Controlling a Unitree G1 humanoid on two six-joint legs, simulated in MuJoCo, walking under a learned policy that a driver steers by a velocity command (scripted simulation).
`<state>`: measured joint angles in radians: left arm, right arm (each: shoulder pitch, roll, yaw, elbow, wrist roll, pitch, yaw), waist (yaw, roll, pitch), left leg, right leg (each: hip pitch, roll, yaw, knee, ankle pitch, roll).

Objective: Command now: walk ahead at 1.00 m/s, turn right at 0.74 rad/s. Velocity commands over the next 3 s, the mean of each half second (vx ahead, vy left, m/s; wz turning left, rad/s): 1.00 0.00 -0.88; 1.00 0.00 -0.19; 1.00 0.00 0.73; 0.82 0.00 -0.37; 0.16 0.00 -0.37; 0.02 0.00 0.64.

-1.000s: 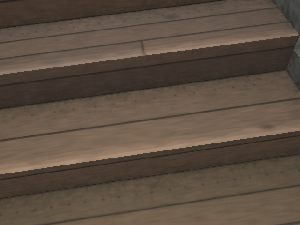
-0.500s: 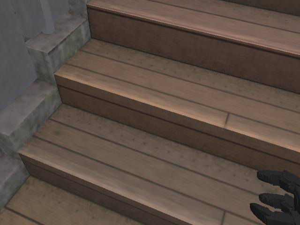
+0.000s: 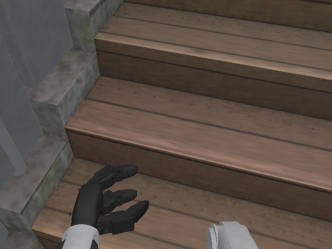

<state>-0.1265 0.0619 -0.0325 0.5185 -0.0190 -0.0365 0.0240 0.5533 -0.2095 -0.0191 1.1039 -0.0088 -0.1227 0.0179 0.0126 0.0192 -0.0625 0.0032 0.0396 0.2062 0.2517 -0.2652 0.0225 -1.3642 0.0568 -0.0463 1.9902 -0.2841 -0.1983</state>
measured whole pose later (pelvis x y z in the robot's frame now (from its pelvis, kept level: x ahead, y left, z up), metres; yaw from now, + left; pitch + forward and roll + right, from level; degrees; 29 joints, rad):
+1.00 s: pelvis +0.77 -0.23 +0.46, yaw -29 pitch +2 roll -3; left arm 0.37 0.25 0.07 0.96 0.05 -0.10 -0.02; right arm 0.15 -0.13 -0.03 0.60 0.00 -0.07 -0.02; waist -0.05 0.01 -0.08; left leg -1.08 -0.05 -0.10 2.29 -0.37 0.17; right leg -0.26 0.05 -0.15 0.60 -0.38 -0.06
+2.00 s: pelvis +1.55 -0.38 +0.94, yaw -20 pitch +6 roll +1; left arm 0.27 0.25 0.09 0.79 0.02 -0.07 -0.07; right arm 0.17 -0.19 -0.01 0.88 -0.05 -0.04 0.04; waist 0.03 -0.04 -0.09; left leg -0.49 0.09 0.19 0.74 -0.30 0.06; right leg -0.91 0.07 0.12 2.02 -0.30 -0.19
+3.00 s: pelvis +1.77 -0.44 +1.12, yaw -9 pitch +5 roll -2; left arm 0.02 0.28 0.08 0.65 0.03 -0.06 0.05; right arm 0.24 -0.20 -0.03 0.71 -0.02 -0.08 0.01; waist -0.03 -0.01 -0.09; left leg -0.39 -0.06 -0.12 0.54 -0.23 0.06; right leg -0.72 0.03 0.03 1.44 -0.37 0.14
